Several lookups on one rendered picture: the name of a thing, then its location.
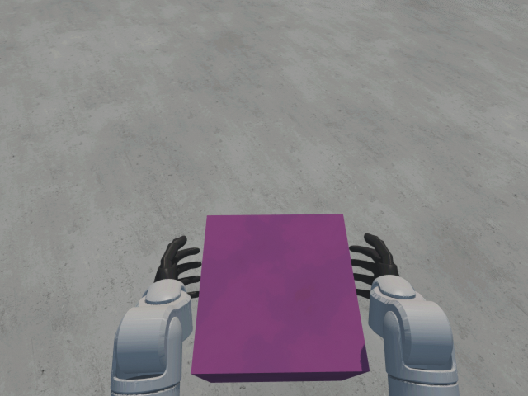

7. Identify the right robot hand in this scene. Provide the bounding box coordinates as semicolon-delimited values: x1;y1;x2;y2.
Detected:
349;233;399;299

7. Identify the robot right forearm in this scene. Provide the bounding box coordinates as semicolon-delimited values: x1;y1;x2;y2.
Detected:
368;275;460;396

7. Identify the carton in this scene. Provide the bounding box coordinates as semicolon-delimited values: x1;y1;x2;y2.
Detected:
191;214;370;383

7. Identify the left robot hand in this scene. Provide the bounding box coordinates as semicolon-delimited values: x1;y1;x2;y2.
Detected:
154;236;202;299

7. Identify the robot left forearm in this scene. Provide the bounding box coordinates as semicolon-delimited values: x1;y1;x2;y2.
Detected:
111;279;193;396

